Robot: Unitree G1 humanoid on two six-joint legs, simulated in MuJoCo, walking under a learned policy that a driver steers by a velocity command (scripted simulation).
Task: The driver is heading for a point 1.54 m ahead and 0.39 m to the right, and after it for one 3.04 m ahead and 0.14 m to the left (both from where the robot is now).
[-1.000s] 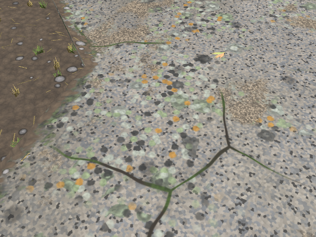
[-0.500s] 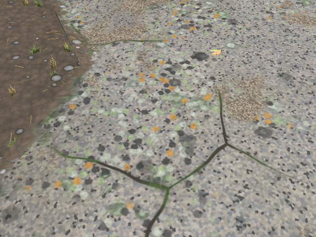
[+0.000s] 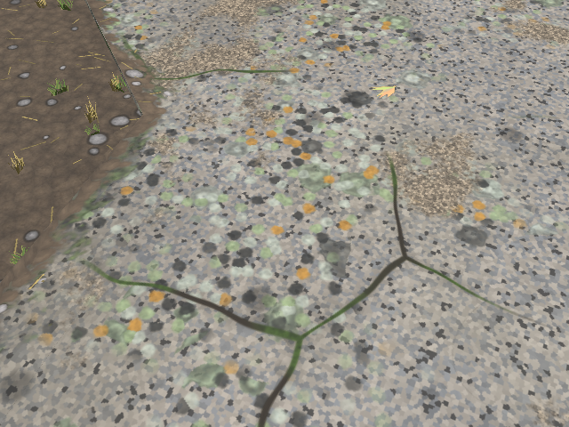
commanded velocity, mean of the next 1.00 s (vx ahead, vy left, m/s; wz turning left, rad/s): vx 0.26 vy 0.00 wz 0.00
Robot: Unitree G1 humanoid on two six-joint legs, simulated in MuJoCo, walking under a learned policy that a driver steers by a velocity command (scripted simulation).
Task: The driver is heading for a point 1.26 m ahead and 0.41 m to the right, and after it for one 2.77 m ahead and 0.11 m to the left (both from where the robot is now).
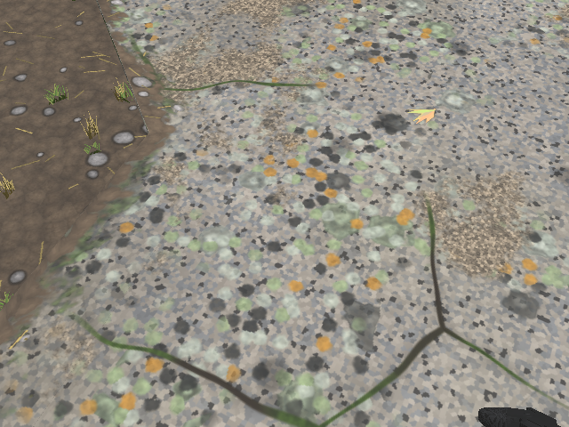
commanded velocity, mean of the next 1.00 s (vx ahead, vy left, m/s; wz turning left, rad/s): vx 0.49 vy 0.00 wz -0.11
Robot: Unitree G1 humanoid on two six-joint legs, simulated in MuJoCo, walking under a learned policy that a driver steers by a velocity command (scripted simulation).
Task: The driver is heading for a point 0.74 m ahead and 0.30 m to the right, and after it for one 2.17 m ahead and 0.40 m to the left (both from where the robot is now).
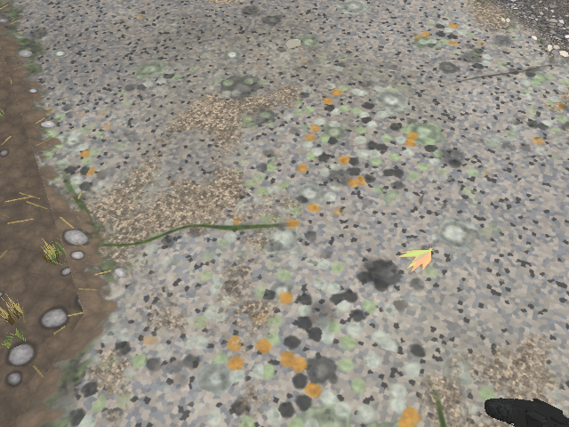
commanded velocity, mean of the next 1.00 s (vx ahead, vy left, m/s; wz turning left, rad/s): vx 0.50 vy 0.00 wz -0.57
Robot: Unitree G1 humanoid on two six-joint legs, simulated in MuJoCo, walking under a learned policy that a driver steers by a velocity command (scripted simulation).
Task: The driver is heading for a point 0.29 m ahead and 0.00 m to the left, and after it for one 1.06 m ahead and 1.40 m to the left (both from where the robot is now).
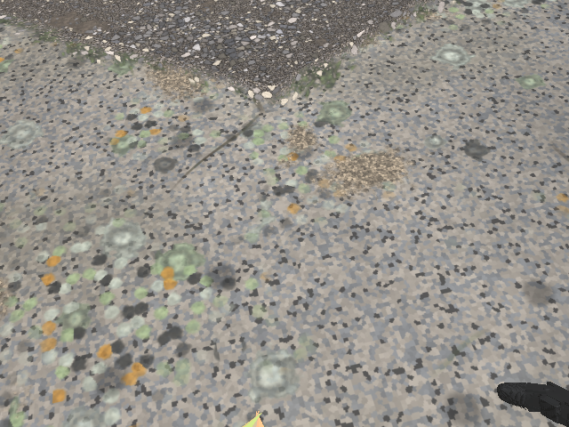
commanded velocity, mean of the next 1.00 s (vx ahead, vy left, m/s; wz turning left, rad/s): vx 0.50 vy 0.00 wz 0.24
